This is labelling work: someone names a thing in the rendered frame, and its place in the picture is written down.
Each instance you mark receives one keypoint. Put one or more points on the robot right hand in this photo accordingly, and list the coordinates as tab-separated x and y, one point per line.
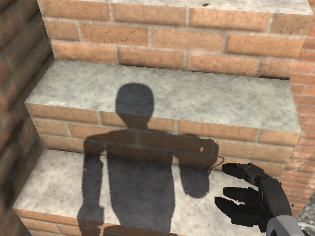
259	206

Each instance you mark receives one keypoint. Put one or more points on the right robot forearm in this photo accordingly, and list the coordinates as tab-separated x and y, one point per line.
284	225

